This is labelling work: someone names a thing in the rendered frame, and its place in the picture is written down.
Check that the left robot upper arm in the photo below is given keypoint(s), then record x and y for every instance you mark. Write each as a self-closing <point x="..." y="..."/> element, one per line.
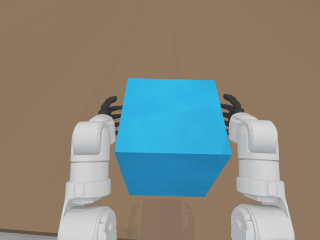
<point x="88" y="223"/>

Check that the carton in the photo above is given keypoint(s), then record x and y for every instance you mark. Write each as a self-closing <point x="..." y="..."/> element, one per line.
<point x="172" y="139"/>

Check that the left robot forearm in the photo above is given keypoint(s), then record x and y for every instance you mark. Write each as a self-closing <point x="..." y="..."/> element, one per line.
<point x="89" y="170"/>

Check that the robot right hand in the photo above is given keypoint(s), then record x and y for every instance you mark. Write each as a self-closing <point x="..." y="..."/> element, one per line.
<point x="236" y="108"/>

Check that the right robot upper arm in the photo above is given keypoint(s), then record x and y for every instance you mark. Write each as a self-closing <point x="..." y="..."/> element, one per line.
<point x="260" y="222"/>

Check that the robot left hand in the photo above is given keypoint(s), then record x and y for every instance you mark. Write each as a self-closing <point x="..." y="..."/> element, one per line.
<point x="106" y="110"/>

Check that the right robot forearm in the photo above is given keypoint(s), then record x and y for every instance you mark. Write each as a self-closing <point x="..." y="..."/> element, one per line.
<point x="258" y="154"/>

